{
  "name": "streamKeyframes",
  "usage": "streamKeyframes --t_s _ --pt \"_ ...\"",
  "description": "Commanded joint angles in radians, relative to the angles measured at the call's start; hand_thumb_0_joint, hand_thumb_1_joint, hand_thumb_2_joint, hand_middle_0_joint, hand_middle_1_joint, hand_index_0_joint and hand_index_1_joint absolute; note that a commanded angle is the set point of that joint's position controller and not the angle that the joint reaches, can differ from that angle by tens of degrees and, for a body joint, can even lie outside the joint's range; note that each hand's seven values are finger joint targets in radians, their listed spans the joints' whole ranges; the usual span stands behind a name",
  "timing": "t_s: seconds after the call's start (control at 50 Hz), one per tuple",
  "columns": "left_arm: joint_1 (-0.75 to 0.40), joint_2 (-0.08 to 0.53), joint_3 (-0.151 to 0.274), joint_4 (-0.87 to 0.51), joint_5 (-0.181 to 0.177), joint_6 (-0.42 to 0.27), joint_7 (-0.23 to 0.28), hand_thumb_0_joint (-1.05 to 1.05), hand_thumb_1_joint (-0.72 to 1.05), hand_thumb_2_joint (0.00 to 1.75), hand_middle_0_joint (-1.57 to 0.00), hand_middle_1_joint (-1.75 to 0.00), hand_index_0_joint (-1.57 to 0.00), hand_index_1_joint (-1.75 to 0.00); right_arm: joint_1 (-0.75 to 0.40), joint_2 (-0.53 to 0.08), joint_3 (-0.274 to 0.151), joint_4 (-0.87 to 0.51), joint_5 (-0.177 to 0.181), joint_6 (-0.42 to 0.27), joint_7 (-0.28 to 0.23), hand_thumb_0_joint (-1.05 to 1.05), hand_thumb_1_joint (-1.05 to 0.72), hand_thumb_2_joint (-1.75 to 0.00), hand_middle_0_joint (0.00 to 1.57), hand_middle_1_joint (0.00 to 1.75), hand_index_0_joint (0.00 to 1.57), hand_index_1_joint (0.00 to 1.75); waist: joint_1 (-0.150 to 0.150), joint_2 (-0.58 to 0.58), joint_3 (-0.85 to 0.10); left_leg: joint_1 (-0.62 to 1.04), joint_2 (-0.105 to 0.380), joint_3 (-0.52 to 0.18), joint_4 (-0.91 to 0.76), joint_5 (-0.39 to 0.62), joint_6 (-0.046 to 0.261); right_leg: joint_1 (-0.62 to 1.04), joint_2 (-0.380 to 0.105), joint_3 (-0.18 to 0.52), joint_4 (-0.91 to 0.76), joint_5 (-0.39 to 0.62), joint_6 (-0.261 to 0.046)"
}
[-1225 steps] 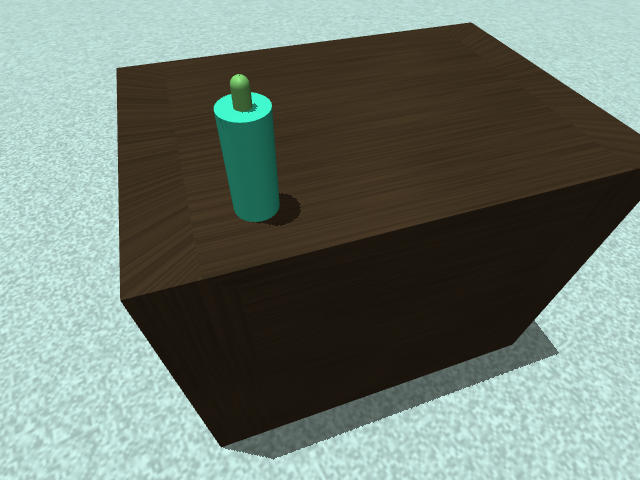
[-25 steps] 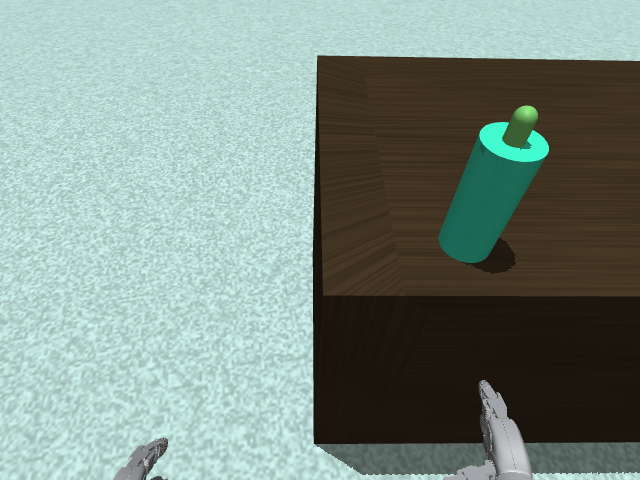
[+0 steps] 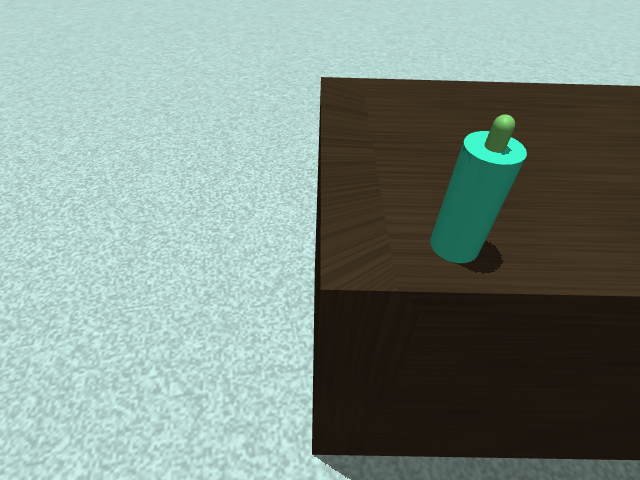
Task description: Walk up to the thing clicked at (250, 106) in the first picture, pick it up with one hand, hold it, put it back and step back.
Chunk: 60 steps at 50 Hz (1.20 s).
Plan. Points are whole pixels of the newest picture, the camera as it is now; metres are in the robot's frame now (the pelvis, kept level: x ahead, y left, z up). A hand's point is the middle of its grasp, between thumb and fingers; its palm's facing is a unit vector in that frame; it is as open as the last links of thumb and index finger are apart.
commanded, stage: home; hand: right
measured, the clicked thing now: (477, 190) +0.45 -0.22 +0.14
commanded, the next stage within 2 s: stand in 1.34 s
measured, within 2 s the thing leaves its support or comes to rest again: neither
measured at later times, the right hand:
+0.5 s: hand out of the picture +0.04 -0.27 -0.15, palm faces -0.07 +0.93 -0.37, open 17.5 cm
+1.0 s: hand out of the picture +0.08 -0.26 -0.15, palm faces -0.06 +0.93 -0.36, open 17.4 cm
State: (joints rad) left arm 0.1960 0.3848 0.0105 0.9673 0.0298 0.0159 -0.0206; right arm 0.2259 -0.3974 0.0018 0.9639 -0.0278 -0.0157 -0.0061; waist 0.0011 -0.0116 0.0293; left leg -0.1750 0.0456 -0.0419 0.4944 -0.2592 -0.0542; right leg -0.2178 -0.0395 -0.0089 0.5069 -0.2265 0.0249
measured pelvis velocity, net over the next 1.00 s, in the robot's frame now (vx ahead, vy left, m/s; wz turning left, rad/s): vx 0.01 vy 0.00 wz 0.01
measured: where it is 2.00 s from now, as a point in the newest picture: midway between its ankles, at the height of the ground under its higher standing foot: outside the picture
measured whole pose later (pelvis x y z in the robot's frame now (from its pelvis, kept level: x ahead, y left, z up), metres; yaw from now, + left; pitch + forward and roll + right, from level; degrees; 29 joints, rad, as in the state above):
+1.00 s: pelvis +0.01 +0.00 +0.01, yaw +0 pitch -3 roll +0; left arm 0.13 0.37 0.00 1.13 0.01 0.00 -0.02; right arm 0.14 -0.37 0.02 1.10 -0.01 0.00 0.00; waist 0.01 0.00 0.06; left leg -0.13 0.05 -0.05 0.39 -0.21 -0.05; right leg -0.16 -0.04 -0.02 0.39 -0.17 0.03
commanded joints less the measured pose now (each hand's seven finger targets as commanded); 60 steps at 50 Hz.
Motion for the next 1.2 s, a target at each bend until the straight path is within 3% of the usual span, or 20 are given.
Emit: streamKeyframes --t_s 0.0,0.12,0.22,0.26,0.34,0.44,0.5,0.66,0.72,0.8,0.88,1.0,1.18 --pt "-0.078 0.199 0.030 -0.029 -0.001 -0.032 0.008 0.00 0.90 0.90 -0.20 -0.30 -0.20 -0.30 -0.088 -0.196 -0.026 -0.037 0.008 -0.028 0.000 0.00 0.56 -0.04 0.05 0.05 0.05 0.05 0.007 -0.007 -0.006 -0.061 0.054 -0.060 -0.156 -0.039 0.076 0.038 -0.064 0.083 -0.163 -0.073 -0.055" --pt "-0.087 0.230 0.022 0.021 -0.004 -0.033 0.010 0.00 0.90 0.90 -0.20 -0.30 -0.20 -0.30 -0.056 -0.206 -0.020 0.019 0.010 -0.013 0.007 0.00 0.59 -0.03 0.05 0.05 0.05 0.05 -0.003 -0.040 0.027 -0.045 0.038 -0.051 -0.148 -0.076 0.078 -0.015 -0.076 0.116 -0.239 -0.207 -0.056" --pt "-0.082 0.231 0.023 0.046 -0.009 -0.031 0.012 0.00 0.90 0.90 -0.20 -0.30 -0.20 -0.30 -0.041 -0.203 -0.018 0.044 0.007 -0.011 0.007 0.00 0.59 -0.03 0.05 0.05 0.05 0.05 -0.001 -0.026 0.025 -0.045 0.046 -0.057 -0.158 -0.075 0.082 -0.010 -0.073 0.114 -0.235 -0.193 -0.057" --pt "-0.073 0.229 0.024 0.056 -0.009 -0.026 0.012 0.00 0.90 0.90 -0.20 -0.30 -0.20 -0.30 -0.045 -0.207 -0.019 0.047 0.008 -0.008 0.005 0.00 0.56 -0.05 0.05 0.05 0.05 0.05 0.004 -0.006 0.044 -0.080 0.048 -0.069 -0.182 -0.151 0.081 -0.017 -0.062 0.107 -0.227 -0.226 -0.057" --pt "-0.058 0.210 0.023 0.069 -0.013 -0.031 0.011 0.00 0.90 0.90 -0.20 -0.30 -0.20 -0.30 -0.067 -0.208 -0.019 0.049 0.008 -0.015 0.002 0.00 0.57 -0.04 0.05 0.05 0.05 0.05 0.014 0.031 -0.002 -0.070 0.061 -0.073 -0.180 -0.054 0.079 0.047 -0.065 0.096 -0.195 -0.084 -0.055" --pt "-0.078 0.215 0.026 0.082 -0.015 -0.032 0.014 0.00 0.90 0.90 -0.20 -0.30 -0.20 -0.30 -0.068 -0.196 -0.015 0.060 0.014 -0.011 0.000 0.00 0.57 -0.04 0.05 0.05 0.05 0.05 0.008 0.013 0.017 -0.048 0.055 -0.060 -0.166 -0.010 0.075 0.018 -0.072 0.102 -0.216 -0.085 -0.050" --pt "-0.086 0.206 0.025 0.085 -0.016 -0.032 0.016 0.00 0.90 0.90 -0.20 -0.30 -0.20 -0.30 -0.067 -0.196 -0.016 0.062 0.013 -0.013 -0.001 0.00 0.58 -0.03 0.05 0.05 0.05 0.05 0.007 0.006 -0.007 -0.045 0.063 -0.062 -0.166 0.053 0.074 0.059 -0.074 0.094 -0.202 -0.016 -0.051" --pt "-0.095 0.198 0.026 0.098 -0.016 -0.029 0.016 0.00 0.90 0.90 -0.20 -0.30 -0.20 -0.30 -0.094 -0.200 -0.018 0.069 0.013 -0.011 -0.005 0.00 0.56 -0.04 0.05 0.05 0.05 0.05 0.012 0.024 0.008 -0.056 0.068 -0.069 -0.194 0.021 0.071 0.072 -0.067 0.074 -0.195 -0.005 -0.041" --pt "-0.102 0.198 0.027 0.101 -0.014 -0.030 0.016 0.00 0.90 0.90 -0.20 -0.30 -0.20 -0.30 -0.099 -0.200 -0.019 0.069 0.012 -0.012 -0.004 0.00 0.55 -0.05 0.05 0.05 0.05 0.05 0.008 0.026 -0.007 -0.049 0.072 -0.070 -0.197 0.058 0.071 0.091 -0.068 0.066 -0.188 0.034 -0.039" --pt "-0.110 0.199 0.027 0.102 -0.014 -0.031 0.017 0.00 0.90 0.90 -0.20 -0.30 -0.20 -0.30 -0.112 -0.199 -0.024 0.073 0.014 -0.008 -0.003 0.00 0.56 -0.05 0.05 0.05 0.05 0.05 0.008 0.011 0.003 -0.020 0.066 -0.065 -0.188 0.039 0.070 0.055 -0.072 0.073 -0.210 -0.013 -0.040" --pt "-0.113 0.196 0.028 0.103 -0.016 -0.035 0.018 0.00 0.90 0.90 -0.20 -0.30 -0.20 -0.30 -0.114 -0.199 -0.026 0.077 0.015 -0.013 -0.004 0.00 0.56 -0.05 0.05 0.05 0.05 0.05 0.006 0.013 -0.044 0.007 0.077 -0.066 -0.177 0.162 0.068 0.108 -0.081 0.068 -0.187 0.118 -0.040" --pt "-0.119 0.192 0.025 0.105 -0.017 -0.033 0.021 0.00 0.90 0.90 -0.20 -0.30 -0.20 -0.30 -0.121 -0.192 -0.026 0.086 0.016 -0.008 -0.006 0.00 0.55 -0.05 0.05 0.05 0.05 0.05 0.002 0.015 -0.058 0.022 0.076 -0.057 -0.175 0.203 0.064 0.124 -0.086 0.062 -0.188 0.168 -0.039" --pt "-0.122 0.194 0.029 0.114 -0.017 -0.031 0.022 0.00 0.90 0.90 -0.20 -0.30 -0.20 -0.30 -0.124 -0.188 -0.026 0.093 0.015 -0.004 -0.006 0.00 0.55 -0.05 0.05 0.05 0.05 0.05 0.004 0.015 -0.027 0.002 0.075 -0.060 -0.195 0.156 0.065 0.127 -0.084 0.055 -0.197 0.116 -0.036"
